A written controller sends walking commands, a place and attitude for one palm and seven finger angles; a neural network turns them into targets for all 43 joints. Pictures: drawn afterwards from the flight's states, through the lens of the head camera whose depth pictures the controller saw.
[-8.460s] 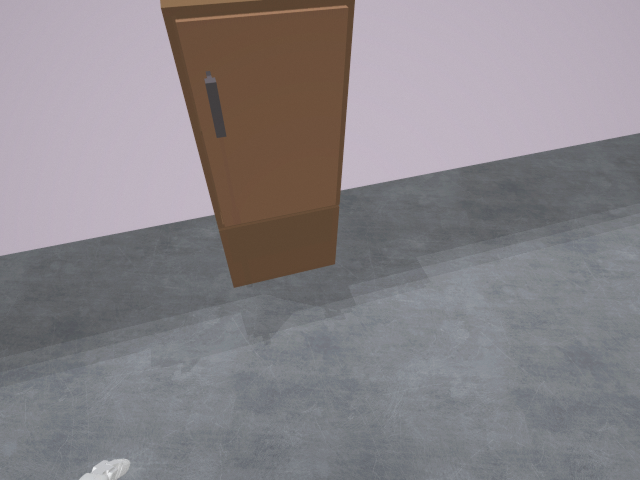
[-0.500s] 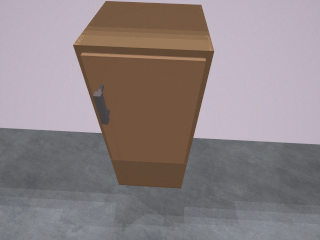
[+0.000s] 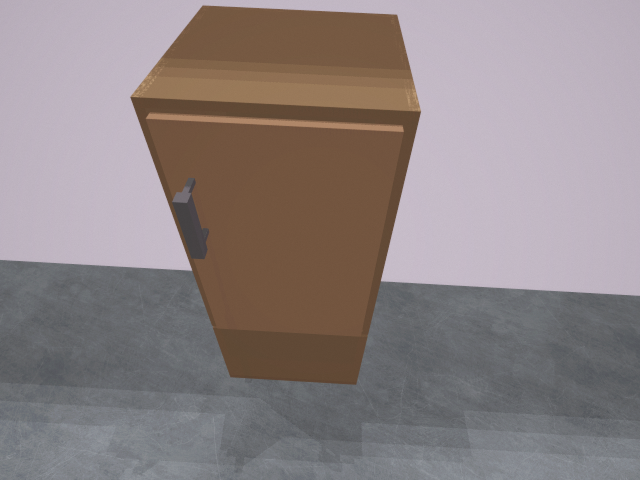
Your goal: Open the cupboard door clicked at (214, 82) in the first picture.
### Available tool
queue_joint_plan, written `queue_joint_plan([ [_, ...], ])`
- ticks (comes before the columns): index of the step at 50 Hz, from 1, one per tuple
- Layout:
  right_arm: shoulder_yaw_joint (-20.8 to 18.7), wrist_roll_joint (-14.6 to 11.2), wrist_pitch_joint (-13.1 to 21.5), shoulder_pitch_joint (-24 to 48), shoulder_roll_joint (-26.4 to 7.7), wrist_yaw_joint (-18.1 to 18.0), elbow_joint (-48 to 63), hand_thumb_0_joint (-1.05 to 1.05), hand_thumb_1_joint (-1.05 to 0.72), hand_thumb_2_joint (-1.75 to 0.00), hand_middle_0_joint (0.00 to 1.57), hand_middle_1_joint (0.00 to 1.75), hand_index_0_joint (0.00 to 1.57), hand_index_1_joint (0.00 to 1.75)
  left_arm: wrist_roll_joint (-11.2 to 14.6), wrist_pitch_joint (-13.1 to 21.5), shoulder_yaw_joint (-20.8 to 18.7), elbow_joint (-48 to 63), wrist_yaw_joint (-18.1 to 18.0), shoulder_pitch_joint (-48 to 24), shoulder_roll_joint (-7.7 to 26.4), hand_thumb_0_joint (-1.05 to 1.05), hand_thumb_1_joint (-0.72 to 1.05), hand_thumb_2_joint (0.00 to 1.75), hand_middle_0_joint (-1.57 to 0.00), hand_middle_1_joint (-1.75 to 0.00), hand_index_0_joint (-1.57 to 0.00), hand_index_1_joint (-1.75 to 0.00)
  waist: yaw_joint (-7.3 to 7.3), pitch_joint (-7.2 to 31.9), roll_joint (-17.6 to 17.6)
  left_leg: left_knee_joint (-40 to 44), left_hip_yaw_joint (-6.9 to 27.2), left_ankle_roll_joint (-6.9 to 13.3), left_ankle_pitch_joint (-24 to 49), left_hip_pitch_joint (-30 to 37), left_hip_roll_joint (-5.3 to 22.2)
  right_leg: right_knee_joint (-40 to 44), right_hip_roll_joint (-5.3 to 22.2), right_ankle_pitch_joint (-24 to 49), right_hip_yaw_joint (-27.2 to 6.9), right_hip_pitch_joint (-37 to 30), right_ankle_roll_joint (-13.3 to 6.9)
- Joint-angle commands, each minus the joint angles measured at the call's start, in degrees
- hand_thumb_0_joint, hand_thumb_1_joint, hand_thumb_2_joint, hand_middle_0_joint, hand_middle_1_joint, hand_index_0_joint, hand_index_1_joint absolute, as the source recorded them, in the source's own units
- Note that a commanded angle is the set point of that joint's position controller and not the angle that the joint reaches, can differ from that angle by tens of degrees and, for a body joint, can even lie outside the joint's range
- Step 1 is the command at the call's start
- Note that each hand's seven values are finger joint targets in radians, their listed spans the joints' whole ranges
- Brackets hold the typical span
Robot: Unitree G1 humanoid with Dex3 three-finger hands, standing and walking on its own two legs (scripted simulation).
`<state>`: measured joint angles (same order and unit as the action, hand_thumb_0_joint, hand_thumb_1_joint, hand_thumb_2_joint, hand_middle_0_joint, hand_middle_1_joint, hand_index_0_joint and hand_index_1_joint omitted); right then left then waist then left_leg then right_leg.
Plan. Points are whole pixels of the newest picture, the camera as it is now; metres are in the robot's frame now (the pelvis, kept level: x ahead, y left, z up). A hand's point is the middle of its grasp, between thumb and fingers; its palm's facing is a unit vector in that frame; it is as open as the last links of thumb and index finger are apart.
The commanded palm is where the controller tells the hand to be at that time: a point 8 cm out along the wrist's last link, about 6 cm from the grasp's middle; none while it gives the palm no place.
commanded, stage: come to a stop and stand still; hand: left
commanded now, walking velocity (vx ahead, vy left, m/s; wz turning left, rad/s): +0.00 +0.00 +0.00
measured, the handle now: (194, 219) +0.50 +0.25 +0.01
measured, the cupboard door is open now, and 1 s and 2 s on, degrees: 0 0 0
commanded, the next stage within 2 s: look again from close up in 0.08 s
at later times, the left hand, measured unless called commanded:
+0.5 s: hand out of the picture +0.00 +0.22 -0.18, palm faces +0.01 -0.98 -0.21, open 7.4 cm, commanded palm none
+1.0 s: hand (122, 463) +0.14 +0.23 -0.01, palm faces +0.22 -0.97 -0.09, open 7.7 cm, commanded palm +0.07 +0.29 -0.06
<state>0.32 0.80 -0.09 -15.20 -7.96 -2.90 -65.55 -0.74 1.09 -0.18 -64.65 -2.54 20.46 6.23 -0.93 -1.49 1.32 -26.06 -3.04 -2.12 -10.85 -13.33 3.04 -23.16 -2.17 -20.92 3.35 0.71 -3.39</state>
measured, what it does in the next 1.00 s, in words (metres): shifts its weight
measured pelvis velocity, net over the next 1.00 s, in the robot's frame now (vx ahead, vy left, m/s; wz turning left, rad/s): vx -0.08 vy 0.05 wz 0.03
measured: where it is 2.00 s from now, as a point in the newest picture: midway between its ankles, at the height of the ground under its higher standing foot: outside the picture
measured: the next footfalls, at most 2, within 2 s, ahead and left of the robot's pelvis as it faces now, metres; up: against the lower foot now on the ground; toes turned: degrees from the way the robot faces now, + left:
none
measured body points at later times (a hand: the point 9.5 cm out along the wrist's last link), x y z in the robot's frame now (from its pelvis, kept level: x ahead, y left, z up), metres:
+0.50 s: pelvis -0.02 +0.04 -0.01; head -0.03 +0.05 +0.44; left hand +0.00 +0.27 -0.17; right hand +0.00 -0.19 -0.16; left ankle +0.02 +0.12 -0.74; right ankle -0.09 -0.07 -0.74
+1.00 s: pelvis -0.08 +0.05 -0.03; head -0.08 +0.03 +0.42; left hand +0.12 +0.28 +0.00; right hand +0.06 -0.20 -0.13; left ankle +0.02 +0.13 -0.74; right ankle -0.08 -0.06 -0.74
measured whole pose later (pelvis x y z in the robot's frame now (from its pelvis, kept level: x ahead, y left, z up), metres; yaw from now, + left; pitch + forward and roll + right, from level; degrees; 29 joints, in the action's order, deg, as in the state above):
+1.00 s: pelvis -0.08 +0.05 -0.03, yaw +2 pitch +2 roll +0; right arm 1.0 -1.7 14.0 -14.9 -14.8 -3.9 -43.1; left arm 10.2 12.4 -3.0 -7.5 -3.3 20.9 10.2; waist 2.1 3.2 -2.6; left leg -39.3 -2.1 2.9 -12.4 -30.8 -3.4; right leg -43.5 1.2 -23.5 3.7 22.4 -0.6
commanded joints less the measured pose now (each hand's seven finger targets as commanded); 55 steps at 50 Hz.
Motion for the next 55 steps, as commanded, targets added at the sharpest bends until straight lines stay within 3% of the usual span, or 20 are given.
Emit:
queue_joint_plan([
  [1, -0.6, -0.3, 1.0, -2.8, -3.6, 0.1, 1.4, 0.00, -0.90, -0.90, 0.20, 0.30, 0.20, 0.30, 0.0, 0.1, -0.7, 0.4, -0.3, 6.6, 4.9, 0.00, 0.90, 0.90, -0.20, -0.30, -0.20, -0.30, 0.10, -3.3, 0.9, 0.5, 2.2, 2.8, 12.7, 4.8, 3.1, 4.8, 8.5, 28.3, -5.0, 7.8, 2.7],
  [8, -0.5, -0.3, 0.9, -2.6, -3.7, 0.1, 1.2, 0.00, -0.90, -0.90, 0.20, 0.30, 0.20, 0.30, 0.0, 0.0, -0.6, 0.5, -0.3, 6.6, 5.1, 0.00, 0.90, 0.90, -0.20, -0.30, -0.20, -0.30, -0.07, -4.5, -0.1, 1.2, 2.4, 2.8, 11.6, 4.9, 3.1, 5.7, 8.4, 24.7, -5.2, 8.5, 2.7],
  [9, -0.7, -0.5, 2.0, 4.4, -5.8, 1.0, 6.5, 0.00, -0.90, -0.90, 0.20, 0.30, 0.20, 0.30, -1.2, 2.5, -0.4, 0.3, -2.4, 9.2, 7.1, 0.00, 0.90, 0.90, -0.20, -0.30, -0.20, -0.30, -1.26, -7.6, -1.3, -14.2, -1.3, 1.7, 9.5, -0.8, 1.1, 6.4, 12.2, 57.4, -13.0, 14.5, 7.0],
  [10, -0.8, -0.3, 1.3, 0.4, -2.4, 1.5, 8.4, 0.00, -0.90, -0.90, 0.20, 0.30, 0.20, 0.30, -1.4, 3.0, -1.4, 3.0, -2.1, 6.9, 9.9, 0.00, 0.90, 0.90, -0.20, -0.30, -0.20, -0.30, 2.16, -5.1, 1.2, -15.9, 1.3, 3.2, -7.9, -7.1, -1.0, 0.6, 14.5, 65.6, -11.3, 7.5, 4.8],
  [13, -1.0, -0.2, 1.5, -4.5, -3.0, 1.4, 8.2, 0.00, -0.90, -0.90, 0.20, 0.30, 0.20, 0.30, -0.9, 3.4, -1.2, 5.1, -1.4, 4.6, 10.3, 0.00, 0.90, 0.90, -0.20, -0.30, -0.20, -0.30, 3.42, 4.8, 4.0, -10.1, -1.3, 3.9, -7.1, -4.1, -2.8, -7.2, 11.7, 72.8, -6.5, -1.2, -1.1],
  [15, -1.3, -0.1, 2.1, -6.8, -4.9, 1.2, 8.1, 0.00, -0.90, -0.90, 0.20, 0.30, 0.20, 0.30, -0.1, 3.0, -1.0, 6.0, -1.5, 3.9, 9.2, 0.00, 0.90, 0.90, -0.20, -0.30, -0.20, -0.30, 3.74, 8.0, 8.4, -5.5, 0.1, 4.9, 6.0, 1.2, -1.7, -11.6, 9.4, 64.9, -5.8, -0.6, -0.3],
  [17, -1.6, 0.0, 2.5, -7.7, -7.1, 0.6, 8.1, 0.00, -0.90, -0.90, 0.20, 0.30, 0.20, 0.30, 0.1, 1.7, -0.7, 7.0, -1.6, 4.1, 6.6, 0.00, 0.90, 0.90, -0.20, -0.30, -0.20, -0.30, 2.60, 6.7, 0.4, -6.4, 5.3, 7.5, 24.6, 6.8, 3.8, -12.1, 6.8, 38.3, -5.2, 7.5, 0.5],
  [19, -1.0, -0.1, 1.7, -3.6, -7.4, 0.2, 8.4, 0.00, -0.90, -0.90, 0.20, 0.30, 0.20, 0.30, 0.1, 0.1, -0.2, 6.6, -1.3, 4.4, 5.8, 0.00, 0.90, 0.90, -0.20, -0.30, -0.20, -0.30, 0.32, -1.5, -11.4, -0.9, 10.5, 10.1, 22.0, 0.9, 7.0, -8.0, 3.1, 5.5, -3.4, 11.5, 1.4],
  [20, -0.8, -0.2, 1.4, -1.5, -7.1, 0.4, 9.1, 0.00, -0.90, -0.90, 0.20, 0.30, 0.20, 0.30, 0.0, -0.3, -0.2, 6.2, -0.9, 5.1, 6.1, 0.00, 0.90, 0.90, -0.20, -0.30, -0.20, -0.30, -0.72, -5.8, -9.8, 1.1, 10.6, 9.8, 12.3, -4.5, 6.4, -4.9, 3.2, -0.1, -3.7, 11.4, 1.0],
  [23, -0.6, -0.2, 1.1, -1.1, -6.1, 1.2, 9.8, 0.00, -0.90, -0.90, 0.20, 0.30, 0.20, 0.30, -0.4, -0.3, 0.2, 6.3, -0.5, 4.1, 7.5, 0.00, 0.90, 0.90, -0.20, -0.30, -0.20, -0.30, 0.29, -8.2, -2.2, 1.8, 8.2, 6.7, -1.1, -5.6, 2.3, 0.5, 5.6, 2.0, -7.7, 13.5, -0.2],
  [31, -1.5, 0.2, 0.9, -1.2, -9.6, 1.6, 9.2, 0.00, -0.90, -0.90, 0.20, 0.30, 0.20, 0.30, -0.5, -1.4, 0.0, 7.2, 0.0, 2.3, 8.6, 0.00, 0.90, 0.90, -0.20, -0.30, -0.20, -0.30, 0.11, -4.6, -3.9, 12.5, 14.3, 7.4, -20.2, -5.8, 4.9, -2.9, 3.9, -4.2, -4.5, 13.2, 0.9],
  [38, -1.6, 0.0, 0.8, -1.0, -9.5, 1.8, 8.3, 0.00, -0.90, -0.90, 0.20, 0.30, 0.20, 0.30, -0.7, -1.0, 0.2, 5.6, 0.3, 4.4, 9.0, 0.00, 0.90, 0.90, -0.20, -0.30, -0.20, -0.30, -0.23, -1.9, -3.1, 13.5, 13.1, 7.0, -19.4, -4.3, 4.5, -1.0, 4.8, -3.0, -5.3, 13.0, 0.8],
  [39, -1.7, -0.1, 0.7, 3.5, -10.4, 1.9, 12.0, 0.00, -0.90, -0.90, 0.20, 0.30, 0.20, 0.30, -1.4, 0.4, 0.4, 5.1, -1.4, 7.3, 8.9, 0.00, 0.90, 0.90, -0.20, -0.30, -0.20, -0.30, -1.35, -5.1, 0.4, -0.2, 5.2, 3.6, -3.0, -5.2, 1.1, 2.7, 6.5, 7.9, -5.3, 13.0, 0.8],
  [40, -3.5, -3.8, 10.1, -1.4, -18.0, -0.9, 32.2, 0.00, -0.90, -0.90, 0.20, 0.30, 0.20, 0.30, 10.7, 13.0, -9.7, 97.1, -2.4, -34.7, 24.6, 0.00, 0.88, 0.89, -0.20, -0.32, -0.20, -0.32, 9.17, 26.6, -10.6, 0.6, 5.8, 3.8, 4.4, 18.3, -2.5, -3.5, 3.2, 12.6, -0.4, 16.1, 1.5],
  [41, 0.3, -3.7, 16.0, 2.1, -13.2, -2.5, 26.9, 0.00, -0.90, -0.90, 0.20, 0.30, 0.20, 0.30, 7.0, 10.8, -9.1, 85.8, -4.7, -11.1, 22.2, 0.00, 0.85, 0.88, -0.20, -0.33, -0.20, -0.33, 1.64, 27.6, -19.0, 4.2, 9.1, 2.2, -0.2, 22.0, 1.8, -10.7, 1.8, 4.7, 0.1, 19.2, 1.1],
  [42, -0.4, -3.8, 18.1, 3.6, -13.1, -3.0, 23.5, 0.00, -0.90, -0.90, 0.20, 0.30, 0.20, 0.30, 7.6, 8.3, -5.6, 81.8, -7.4, -10.8, 17.0, 0.00, 0.83, 0.87, -0.21, -0.34, -0.21, -0.34, 3.20, 21.8, -15.5, 7.8, 11.4, -0.5, -10.2, 14.6, 1.8, -14.0, 1.2, -1.4, 1.2, 24.0, 1.4],
  [43, -0.4, -4.4, 18.3, 2.7, -11.1, -1.6, 22.2, 0.00, -0.90, -0.90, 0.20, 0.30, 0.20, 0.30, 8.1, 2.2, 4.1, 60.3, -6.7, 8.2, 0.3, 0.00, 0.81, 0.86, -0.21, -0.36, -0.21, -0.36, 4.04, 9.1, -9.2, 8.6, 12.1, 1.2, -15.2, 7.0, 1.7, -16.0, 1.3, -2.7, 1.6, 29.8, 1.1],
  [48, -2.5, -2.3, 17.3, 4.5, -15.1, -1.5, 30.7, 0.00, -0.90, -0.90, 0.20, 0.30, 0.20, 0.30, 11.3, 15.9, -7.4, 59.5, 0.4, -3.5, 10.0, 0.00, 0.69, 0.81, -0.22, -0.43, -0.22, -0.43, 5.05, 0.8, 10.2, -11.2, 9.0, 2.5, -17.7, -14.7, -2.9, -12.6, 1.7, -12.8, 2.0, 39.4, 2.6],
  [50, -3.6, -1.0, 17.0, 7.5, -14.3, -0.6, 33.1, 0.00, -0.90, -0.90, 0.20, 0.30, 0.20, 0.30, 12.9, 24.2, -9.0, 49.7, 7.0, 3.3, 7.1, 0.00, 0.64, 0.79, -0.22, -0.47, -0.22, -0.47, 1.22, 1.8, 18.8, -19.5, 6.3, 2.1, -17.0, -25.1, -3.3, -18.4, 1.2, -20.3, 0.9, 46.7, 2.5],
  [55, -4.4, -2.7, 15.0, 11.6, -14.0, 1.9, 44.9, 0.00, -0.90, -0.90, 0.20, 0.30, 0.20, 0.30, 18.1, 30.1, -17.9, 54.1, 23.3, 8.7, 16.2, 0.00, 0.53, 0.74, -0.23, -0.54, -0.23, -0.54, -5.12, 12.9, -0.2, -28.5, 1.7, 2.4, -14.6, -33.6, -5.6, -22.9, 2.9, -17.3, -9.0, 39.2, 1.2],
])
